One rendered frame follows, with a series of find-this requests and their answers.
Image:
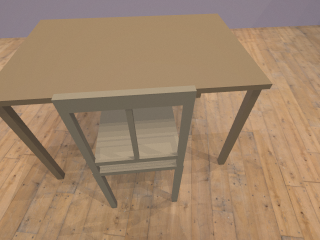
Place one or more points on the table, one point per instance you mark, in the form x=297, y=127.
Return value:
x=80, y=55

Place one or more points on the chair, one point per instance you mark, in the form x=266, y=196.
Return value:
x=137, y=131

